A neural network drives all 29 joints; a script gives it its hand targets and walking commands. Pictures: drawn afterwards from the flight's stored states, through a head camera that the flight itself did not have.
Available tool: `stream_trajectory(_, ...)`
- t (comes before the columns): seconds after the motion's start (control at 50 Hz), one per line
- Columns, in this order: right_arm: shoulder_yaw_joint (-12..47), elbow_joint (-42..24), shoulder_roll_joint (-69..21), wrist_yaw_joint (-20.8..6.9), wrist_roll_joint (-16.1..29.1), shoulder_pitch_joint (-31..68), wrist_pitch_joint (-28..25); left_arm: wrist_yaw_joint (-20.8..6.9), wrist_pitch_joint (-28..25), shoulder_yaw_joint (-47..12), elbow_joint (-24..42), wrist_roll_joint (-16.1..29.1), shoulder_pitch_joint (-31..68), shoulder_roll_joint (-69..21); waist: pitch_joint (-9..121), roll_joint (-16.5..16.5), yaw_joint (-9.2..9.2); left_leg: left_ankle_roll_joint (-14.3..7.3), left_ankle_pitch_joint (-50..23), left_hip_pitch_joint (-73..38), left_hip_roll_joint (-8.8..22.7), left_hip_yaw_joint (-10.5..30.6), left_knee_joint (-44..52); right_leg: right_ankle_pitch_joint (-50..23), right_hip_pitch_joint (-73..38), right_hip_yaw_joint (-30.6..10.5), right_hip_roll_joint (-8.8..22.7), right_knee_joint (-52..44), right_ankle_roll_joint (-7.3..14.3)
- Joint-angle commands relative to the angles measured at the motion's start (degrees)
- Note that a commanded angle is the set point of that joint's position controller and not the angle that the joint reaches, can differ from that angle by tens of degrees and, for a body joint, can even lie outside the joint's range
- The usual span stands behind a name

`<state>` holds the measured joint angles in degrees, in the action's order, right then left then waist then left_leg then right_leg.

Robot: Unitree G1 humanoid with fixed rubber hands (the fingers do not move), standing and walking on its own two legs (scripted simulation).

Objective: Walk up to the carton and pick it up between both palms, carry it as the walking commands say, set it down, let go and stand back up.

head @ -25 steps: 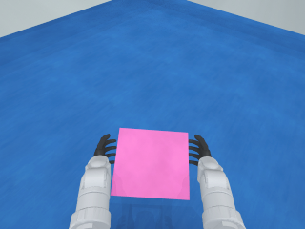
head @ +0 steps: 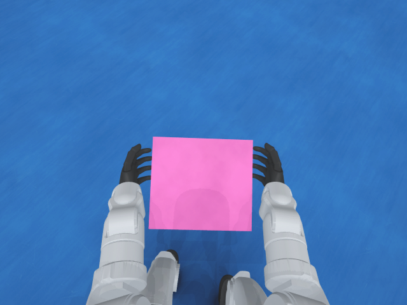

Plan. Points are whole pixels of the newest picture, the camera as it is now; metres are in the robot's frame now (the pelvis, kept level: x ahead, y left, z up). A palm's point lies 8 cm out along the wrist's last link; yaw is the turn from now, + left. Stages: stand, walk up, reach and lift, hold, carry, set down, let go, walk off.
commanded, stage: set down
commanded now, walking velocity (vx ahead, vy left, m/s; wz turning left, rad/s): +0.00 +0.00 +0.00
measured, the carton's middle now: (200, 181) +0.38 +0.05 -0.14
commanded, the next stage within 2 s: none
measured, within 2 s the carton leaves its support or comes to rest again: neither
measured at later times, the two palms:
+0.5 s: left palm (140, 183) +0.36 +0.20 -0.15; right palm (260, 182) +0.40 -0.09 -0.13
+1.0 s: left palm (148, 182) +0.39 +0.20 -0.23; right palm (252, 183) +0.42 -0.09 -0.22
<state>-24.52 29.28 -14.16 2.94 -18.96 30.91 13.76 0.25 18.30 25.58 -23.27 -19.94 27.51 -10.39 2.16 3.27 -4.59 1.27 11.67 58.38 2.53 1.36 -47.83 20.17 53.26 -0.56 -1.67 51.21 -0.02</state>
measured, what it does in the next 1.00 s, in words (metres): lowers itself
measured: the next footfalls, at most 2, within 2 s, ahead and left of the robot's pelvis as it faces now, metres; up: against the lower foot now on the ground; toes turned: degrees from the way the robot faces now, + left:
none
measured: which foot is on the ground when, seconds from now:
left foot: down 0.00-1.00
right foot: down 0.00-1.00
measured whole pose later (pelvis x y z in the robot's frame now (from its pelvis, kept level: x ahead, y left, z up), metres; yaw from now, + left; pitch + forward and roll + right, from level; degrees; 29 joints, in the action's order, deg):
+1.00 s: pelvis -0.03 +0.00 -0.15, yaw -2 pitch +43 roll -1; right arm -25.0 35.4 -9.8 8.6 -14.1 46.5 13.8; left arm 2.7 18.9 25.4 -32.9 -14.6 43.6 -3.1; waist 14.5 4.7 -4.5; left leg 1.7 21.5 106.0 2.8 1.9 -84.5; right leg 31.2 101.0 -1.7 -3.8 89.3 -0.9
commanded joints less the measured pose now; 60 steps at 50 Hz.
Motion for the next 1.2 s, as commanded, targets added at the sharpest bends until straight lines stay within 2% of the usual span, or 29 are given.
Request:
stream_trajectory(0.0,33.1,8.2,-52.4,-16.5,5.9,25.9,-0.2,-16.1,-2.0,-36.4,-4.3,8.6,30.7,-50.7,40.4,-3.5,-0.77,-1.2,-11.6,-29.5,-9.3,-0.4,-1.7,-7.8,-1.1,-2.0,-7.7,-4.6,0.8)
stream_trajectory(0.2,32.0,9.9,-52.0,-17.6,6.5,30.1,0.4,-15.4,-1.5,-35.4,-5.7,8.8,34.6,-51.2,44.8,-3.2,-0.64,-1.0,-7.0,-22.5,-9.4,-0.1,-7.8,-2.0,12.2,-0.5,-8.8,3.2,1.1)
stream_trajectory(0.38,32.8,10.2,-52.4,-17.1,8.4,34.2,1.0,-14.9,-1.1,-36.1,-5.6,10.2,39.2,-50.9,50.8,-3.2,-1.04,-0.9,-4.2,-16.9,-9.8,-0.6,-14.4,0.8,20.9,0.0,-9.3,10.1,0.9)
stream_trajectory(0.78,31.3,13.4,-51.7,-12.4,10.2,41.5,1.5,-14.4,-1.4,-33.1,-9.1,13.0,48.6,-45.9,57.7,-0.9,-2.59,-0.7,-1.7,1.1,-10.4,-3.9,-27.6,2.4,31.3,0.9,-10.7,21.5,-1.1)
stream_trajectory(1.18,30.5,14.6,-48.5,-8.6,12.2,48.8,0.1,-13.2,-2.9,-32.2,-10.0,15.5,56.6,-40.7,62.7,-0.4,-3.91,0.1,-1.8,11.4,-10.4,-5.3,-38.0,2.6,39.4,2.2,-11.8,32.1,-2.0)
